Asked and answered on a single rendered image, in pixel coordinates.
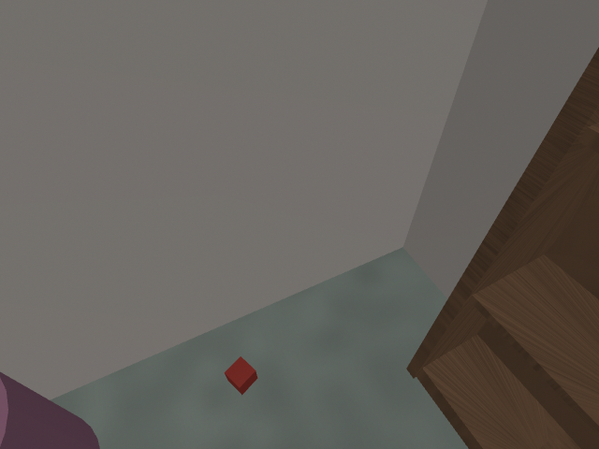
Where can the bookshelf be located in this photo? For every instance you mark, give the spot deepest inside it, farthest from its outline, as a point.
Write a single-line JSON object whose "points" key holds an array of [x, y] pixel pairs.
{"points": [[512, 359]]}

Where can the cube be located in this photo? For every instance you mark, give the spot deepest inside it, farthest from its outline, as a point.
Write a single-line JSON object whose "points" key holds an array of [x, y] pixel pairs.
{"points": [[241, 375]]}

